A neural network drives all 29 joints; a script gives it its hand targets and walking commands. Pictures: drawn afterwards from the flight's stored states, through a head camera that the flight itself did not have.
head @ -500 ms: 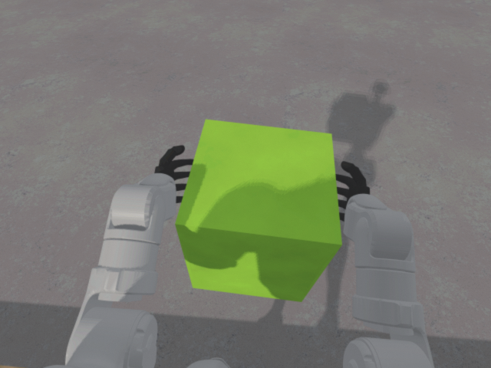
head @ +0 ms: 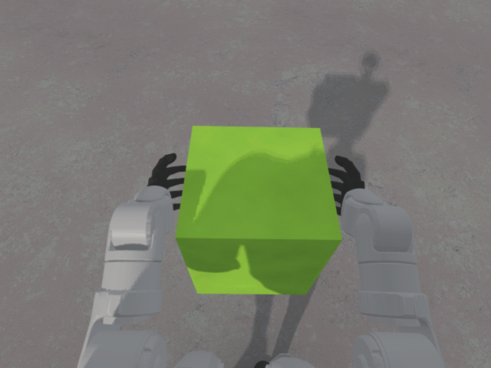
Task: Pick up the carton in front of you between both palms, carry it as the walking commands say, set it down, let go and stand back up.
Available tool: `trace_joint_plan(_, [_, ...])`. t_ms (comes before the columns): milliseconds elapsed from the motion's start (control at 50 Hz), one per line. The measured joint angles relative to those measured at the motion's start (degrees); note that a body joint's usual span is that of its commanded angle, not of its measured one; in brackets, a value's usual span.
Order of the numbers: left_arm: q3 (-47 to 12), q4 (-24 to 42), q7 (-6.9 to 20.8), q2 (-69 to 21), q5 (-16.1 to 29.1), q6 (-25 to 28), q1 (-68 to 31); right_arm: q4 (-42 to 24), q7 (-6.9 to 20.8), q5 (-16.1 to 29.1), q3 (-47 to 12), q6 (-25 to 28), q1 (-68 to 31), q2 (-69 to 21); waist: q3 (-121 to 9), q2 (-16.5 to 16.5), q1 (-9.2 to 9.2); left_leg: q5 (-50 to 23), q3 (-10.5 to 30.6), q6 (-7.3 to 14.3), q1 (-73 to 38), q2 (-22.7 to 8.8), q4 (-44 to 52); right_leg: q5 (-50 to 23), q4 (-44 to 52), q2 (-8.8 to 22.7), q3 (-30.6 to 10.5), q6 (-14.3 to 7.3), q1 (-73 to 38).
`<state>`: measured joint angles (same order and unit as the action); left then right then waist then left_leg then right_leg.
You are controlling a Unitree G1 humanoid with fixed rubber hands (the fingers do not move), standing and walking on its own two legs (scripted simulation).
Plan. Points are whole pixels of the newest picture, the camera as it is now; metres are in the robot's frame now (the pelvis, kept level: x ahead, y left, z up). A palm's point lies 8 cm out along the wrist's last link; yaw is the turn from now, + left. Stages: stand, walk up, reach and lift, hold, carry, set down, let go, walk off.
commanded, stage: carry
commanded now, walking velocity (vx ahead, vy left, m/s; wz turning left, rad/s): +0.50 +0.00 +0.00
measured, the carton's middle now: (253, 217) +0.36 +0.01 +0.00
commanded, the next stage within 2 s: none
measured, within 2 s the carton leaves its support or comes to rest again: neither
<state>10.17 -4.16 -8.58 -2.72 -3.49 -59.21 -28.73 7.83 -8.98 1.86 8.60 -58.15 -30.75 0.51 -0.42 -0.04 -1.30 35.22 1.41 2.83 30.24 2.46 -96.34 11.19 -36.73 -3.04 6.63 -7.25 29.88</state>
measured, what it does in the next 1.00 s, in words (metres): walks ahead: left foot, then right foot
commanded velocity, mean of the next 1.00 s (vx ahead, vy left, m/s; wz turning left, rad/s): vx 0.50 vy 0.00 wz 0.00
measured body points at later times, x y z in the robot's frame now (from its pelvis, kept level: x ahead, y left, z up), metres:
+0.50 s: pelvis +0.35 +0.05 +0.04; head +0.38 +0.06 +0.48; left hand +0.70 +0.18 +0.10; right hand +0.67 -0.13 +0.11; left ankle +0.37 +0.12 -0.72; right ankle +0.31 -0.08 -0.65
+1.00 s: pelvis +0.64 -0.01 +0.04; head +0.62 -0.03 +0.48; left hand +0.90 +0.15 +0.11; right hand +0.92 -0.15 +0.10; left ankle +0.69 +0.13 -0.66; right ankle +0.62 -0.09 -0.72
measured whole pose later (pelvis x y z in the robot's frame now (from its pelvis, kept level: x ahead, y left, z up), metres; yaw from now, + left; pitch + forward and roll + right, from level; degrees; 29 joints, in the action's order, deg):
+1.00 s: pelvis +0.64 -0.01 +0.04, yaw +2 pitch +4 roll +1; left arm 5.4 15.9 -5.3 -7.4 -5.8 -68.4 -6.6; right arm -16.4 -5.0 -7.0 5.6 -69.1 -7.0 -7.4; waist -8.0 0.4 -1.7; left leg 14.0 -5.5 -0.9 31.8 -5.5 -47.4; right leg 11.3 -17.2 1.8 11.9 -2.8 10.1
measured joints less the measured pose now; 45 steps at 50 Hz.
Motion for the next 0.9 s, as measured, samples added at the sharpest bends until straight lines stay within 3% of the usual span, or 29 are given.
trace_joint_plan(80, [-0.94,0.36,-0.8,0.5,2.71,0.14,1.87,-3.53,0.39,-2.38,1.86,-1.19,3.07,-2.58,2.35,0.59,-3.18,-6.98,0.41,-1.4,11.71,-3.96,14.91,6.67,-1.48,-0.02,-0.01,1.11,-3.61])
trace_joint_plan(180, [-1.17,0.88,-0.8,0.43,4.5,2.42,3.06,-7.98,0.69,-4.5,2.57,0.09,6.76,-4.81,3.3,1.25,-4.72,-19.6,-1.19,-0.92,16.14,-5.73,38.67,12.0,1.25,0.34,-0.61,2.41,-11.39])
trace_joint_plan(280, [-1.5,1.93,-0.35,0.59,4.8,3.34,3.48,-10.33,0.84,-5.41,2.05,0.88,8.21,-5.33,1.37,0.78,-2.5,-35.54,-7.04,-0.16,4.8,-3.83,66.49,17.19,2.23,1.43,-0.43,4.41,-20.79])
trace_joint_plan(320, [-1.6,2.09,0.05,1.74,4.62,3.2,2.28,-9.61,0.83,-5.78,1.73,1.5,6.8,-5.44,1.0,-1.0,-0.85,-33.52,-8.88,1.23,1.78,-2.6,66.32,17.66,-8.52,3.09,-1.59,6.11,-18.75])
trace_joint_plan(360, [-1.43,1.86,0.27,2.51,4.5,2.55,1.08,-8.52,0.76,-5.81,1.24,1.32,5.23,-5.0,1.02,-1.21,0.36,-29.33,-9.52,2.02,0.11,-2.56,65.21,18.08,-22.83,2.13,-4.48,7.02,-12.8])
trace_joint_plan(400, [-1.19,2.21,0.31,2.06,3.9,1.18,1.0,-8.51,0.73,-5.44,1.18,0.14,5.12,-4.64,0.57,-0.09,1.23,-28.8,-9.43,1.06,-3.24,-3.13,68.34,15.73,-28.6,1.8,-4.47,7.07,-7.67])
trace_joint_plan(520, [-0.81,4.36,1.07,-1.54,-0.14,-1.94,3.39,-10.83,1.27,-5.07,2.5,-3.26,7.88,-4.98,-2.18,1.95,3.11,-27.51,-8.54,0.95,-14.03,-4.58,78.62,9.52,-13.46,3.85,-2.67,7.93,-0.05])
trace_joint_plan(720, [-1.94,18.02,2.82,-5.48,-2.78,-6.22,16.97,-19.68,3.93,-7.7,0.79,-6.66,17.64,-9.03,-8.16,0.7,2.14,-16.09,-7.72,-2.89,-28.56,-4.68,79.56,-6.08,10.95,5.75,3.08,7.97,-2.84])
trace_joint_plan(760, [-2.86,19.0,3.17,-5.19,-2.76,-7.08,18.02,-21.57,4.08,-8.17,-0.67,-7.64,19.45,-8.46,-8.84,0.95,1.72,-10.27,-7.33,-3.95,-28.43,-5.44,72.11,-6.95,12.9,5.36,4.75,6.48,-5.92])
trace_joint_plan(780, [-3.67,18.32,3.25,-5.14,-2.83,-6.92,18.36,-21.99,4.12,-8.21,-0.73,-8.03,20.26,-8.07,-9.17,2.14,1.21,-9.18,-7.18,-3.95,-25.87,-6.86,64.85,-6.34,10.15,4.83,5.57,5.06,-5.59])
trace_joint_plan(820, [-4.73,17.02,3.27,-5.05,-2.94,-7.6,18.84,-22.42,4.11,-8.34,-0.68,-9.29,21.8,-7.77,-9.01,2.34,0.38,-8.48,-4.97,-3.32,-18.19,-6.5,47.91,-2.21,7.4,4.88,6.24,3.43,-6.38])
trace_joint_plan(860, [-4.91,17.18,3.28,-4.92,-2.79,-8.68,19.86,-22.73,4.02,-8.62,-0.92,-10.44,22.78,-8.12,-8.31,1.56,-0.01,-9.81,-4.67,-2.57,-10.71,-5.75,36.82,-0.56,9.12,5.14,6.2,3.39,-9.0])
trace_joint_plan(900, [-4.86,18.02,3.28,-4.81,-2.59,-9.24,20.99,-22.93,3.96,-8.73,-1.85,-11.05,23.29,-7.98,-7.72,1.13,-0.28,-13.35,-5.38,-2.43,-5.21,-6.27,35.27,-0.62,12.41,5.02,5.99,3.87,-12.16])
